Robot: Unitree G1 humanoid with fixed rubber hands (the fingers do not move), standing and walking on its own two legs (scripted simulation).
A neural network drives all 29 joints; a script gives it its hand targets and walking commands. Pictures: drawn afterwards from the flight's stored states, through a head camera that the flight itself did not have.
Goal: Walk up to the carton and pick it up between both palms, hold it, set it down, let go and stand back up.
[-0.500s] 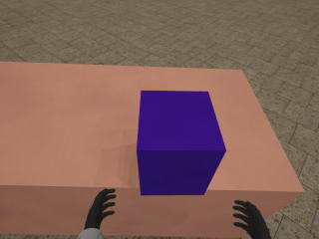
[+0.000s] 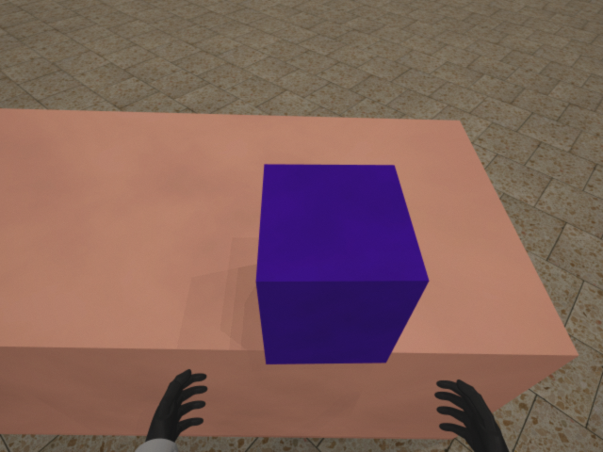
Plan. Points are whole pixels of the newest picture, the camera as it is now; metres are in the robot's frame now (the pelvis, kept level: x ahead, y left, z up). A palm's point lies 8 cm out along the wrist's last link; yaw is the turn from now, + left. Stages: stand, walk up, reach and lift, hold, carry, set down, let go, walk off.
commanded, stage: let go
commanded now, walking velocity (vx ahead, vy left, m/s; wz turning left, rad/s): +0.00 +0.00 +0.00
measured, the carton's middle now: (327, 268) +0.40 -0.02 -0.01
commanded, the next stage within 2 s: stand in 0.40 s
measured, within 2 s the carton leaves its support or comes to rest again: neither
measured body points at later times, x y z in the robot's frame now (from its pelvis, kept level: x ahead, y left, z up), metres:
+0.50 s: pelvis +0.00 +0.00 +0.00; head +0.03 +0.01 +0.45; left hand +0.19 +0.22 -0.08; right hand +0.18 -0.22 -0.08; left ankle +0.00 +0.13 -0.75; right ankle +0.00 -0.12 -0.75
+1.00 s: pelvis +0.02 +0.00 -0.01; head +0.04 +0.01 +0.44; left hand +0.19 +0.27 -0.08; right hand +0.19 -0.28 -0.08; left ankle +0.00 +0.13 -0.75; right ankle +0.00 -0.12 -0.75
